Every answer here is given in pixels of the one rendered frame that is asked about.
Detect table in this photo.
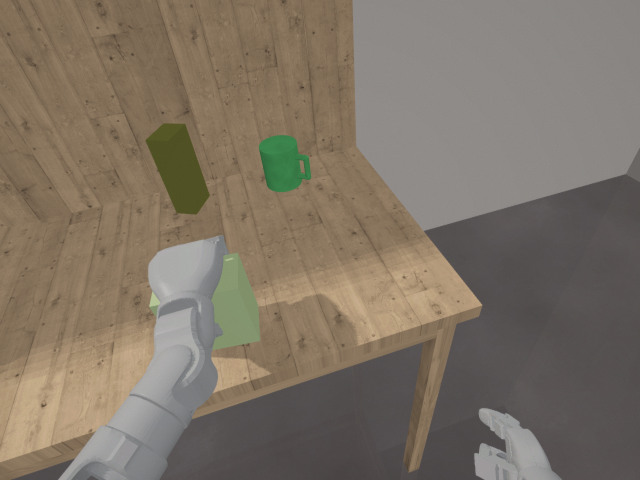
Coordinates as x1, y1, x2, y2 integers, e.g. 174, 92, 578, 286
0, 0, 482, 480

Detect left robot hand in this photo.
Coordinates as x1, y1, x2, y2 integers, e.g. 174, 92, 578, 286
148, 235, 229, 339

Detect right robot hand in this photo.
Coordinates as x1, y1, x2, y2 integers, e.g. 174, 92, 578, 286
474, 408, 552, 480

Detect sponge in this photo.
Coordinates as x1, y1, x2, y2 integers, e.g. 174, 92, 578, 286
149, 253, 260, 350

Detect left robot forearm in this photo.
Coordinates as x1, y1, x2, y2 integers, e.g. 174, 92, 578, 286
58, 292, 218, 480

